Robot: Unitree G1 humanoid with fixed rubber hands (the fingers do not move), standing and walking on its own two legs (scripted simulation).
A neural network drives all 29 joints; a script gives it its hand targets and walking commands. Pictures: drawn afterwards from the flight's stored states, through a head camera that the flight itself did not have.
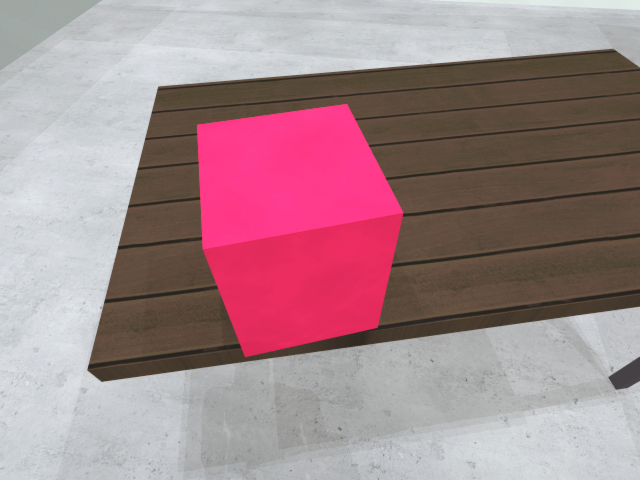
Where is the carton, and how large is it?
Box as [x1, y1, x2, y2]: [197, 104, 402, 356]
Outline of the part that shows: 346,104 197,125 203,250 245,356 377,327 401,221 402,211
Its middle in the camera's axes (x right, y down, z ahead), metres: -0.03 -0.01 +0.54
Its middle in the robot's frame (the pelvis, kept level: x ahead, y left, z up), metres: +0.41 +0.07 +0.06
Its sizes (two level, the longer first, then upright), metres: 0.210 0.200 0.250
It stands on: a table, 0.71 m high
